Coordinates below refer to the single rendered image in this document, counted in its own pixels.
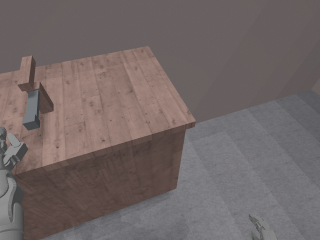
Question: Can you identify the right robot hand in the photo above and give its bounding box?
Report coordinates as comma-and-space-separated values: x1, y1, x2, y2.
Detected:
246, 213, 278, 240

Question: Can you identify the robot left forearm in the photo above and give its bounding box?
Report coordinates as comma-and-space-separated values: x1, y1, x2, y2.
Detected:
0, 169, 25, 240

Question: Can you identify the left robot hand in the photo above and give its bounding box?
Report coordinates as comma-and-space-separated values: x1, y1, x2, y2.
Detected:
0, 126, 28, 172

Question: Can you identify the counter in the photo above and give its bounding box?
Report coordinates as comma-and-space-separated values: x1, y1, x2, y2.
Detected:
0, 46, 196, 240

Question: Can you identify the tap lever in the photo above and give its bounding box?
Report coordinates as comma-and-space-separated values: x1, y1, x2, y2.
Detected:
22, 90, 41, 131

